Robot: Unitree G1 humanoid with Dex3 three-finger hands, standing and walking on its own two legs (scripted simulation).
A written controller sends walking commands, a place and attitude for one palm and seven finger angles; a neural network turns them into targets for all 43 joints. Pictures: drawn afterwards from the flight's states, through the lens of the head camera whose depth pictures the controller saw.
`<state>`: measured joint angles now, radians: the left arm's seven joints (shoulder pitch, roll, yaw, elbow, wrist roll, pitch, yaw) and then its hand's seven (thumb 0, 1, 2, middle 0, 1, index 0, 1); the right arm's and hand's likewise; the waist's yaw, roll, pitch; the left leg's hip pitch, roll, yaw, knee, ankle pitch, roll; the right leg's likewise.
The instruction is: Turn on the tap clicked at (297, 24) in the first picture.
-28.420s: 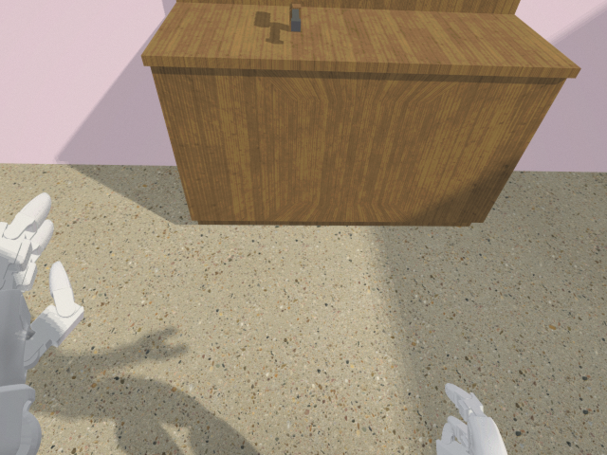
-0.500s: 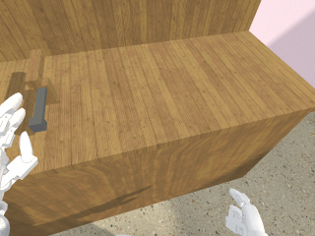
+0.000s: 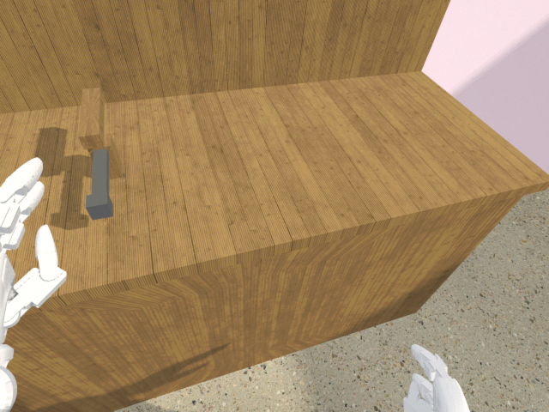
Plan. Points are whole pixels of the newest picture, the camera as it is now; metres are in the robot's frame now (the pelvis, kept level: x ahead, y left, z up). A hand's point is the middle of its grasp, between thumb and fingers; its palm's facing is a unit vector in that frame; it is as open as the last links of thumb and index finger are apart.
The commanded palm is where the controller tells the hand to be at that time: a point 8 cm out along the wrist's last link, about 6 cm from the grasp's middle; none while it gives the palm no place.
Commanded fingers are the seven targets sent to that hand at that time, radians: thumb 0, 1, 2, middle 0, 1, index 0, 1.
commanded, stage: come to a stop and stand still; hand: left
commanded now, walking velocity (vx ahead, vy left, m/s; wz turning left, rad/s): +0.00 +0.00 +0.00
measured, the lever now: (99, 205) +0.36 +0.28 +0.10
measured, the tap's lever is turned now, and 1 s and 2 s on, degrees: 0 0 0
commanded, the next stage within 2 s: look again from close up in 0.52 s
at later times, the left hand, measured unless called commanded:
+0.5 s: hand out of the picture +0.20 +0.30 +0.17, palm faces +0.48 -0.81 -0.32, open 7.4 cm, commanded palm +0.14 +0.32 +0.18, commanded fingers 0.00 0.90 0.90 -0.20 -0.30 -0.20 -0.30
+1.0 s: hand (45, 243) +0.24 +0.27 +0.17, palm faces +0.42 -0.83 -0.37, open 7.4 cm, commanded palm +0.18 +0.30 +0.18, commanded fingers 0.00 0.90 0.90 -0.20 -0.30 -0.20 -0.30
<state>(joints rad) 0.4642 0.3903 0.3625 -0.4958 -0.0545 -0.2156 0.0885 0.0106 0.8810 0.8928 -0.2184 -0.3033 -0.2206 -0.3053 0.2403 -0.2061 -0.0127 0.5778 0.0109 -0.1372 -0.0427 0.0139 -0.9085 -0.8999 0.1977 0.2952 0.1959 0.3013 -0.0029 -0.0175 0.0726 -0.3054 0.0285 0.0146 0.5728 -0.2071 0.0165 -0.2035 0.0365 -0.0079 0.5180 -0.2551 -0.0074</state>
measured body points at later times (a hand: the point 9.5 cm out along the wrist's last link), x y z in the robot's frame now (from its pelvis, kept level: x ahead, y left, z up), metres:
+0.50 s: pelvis -0.01 +0.03 +0.01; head -0.01 +0.06 +0.45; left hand +0.16 +0.34 +0.19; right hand +0.18 -0.17 -0.06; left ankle +0.07 +0.11 -0.73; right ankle +0.02 -0.12 -0.73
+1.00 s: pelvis +0.03 +0.02 +0.01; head +0.05 +0.04 +0.46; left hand +0.22 +0.31 +0.19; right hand +0.22 -0.20 -0.06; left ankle +0.07 +0.11 -0.73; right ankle +0.02 -0.12 -0.73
